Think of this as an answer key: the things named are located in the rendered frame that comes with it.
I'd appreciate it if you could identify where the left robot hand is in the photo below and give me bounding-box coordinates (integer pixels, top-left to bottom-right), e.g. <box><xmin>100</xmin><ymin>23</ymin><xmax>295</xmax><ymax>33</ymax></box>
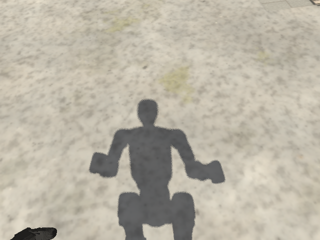
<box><xmin>10</xmin><ymin>227</ymin><xmax>57</xmax><ymax>240</ymax></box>

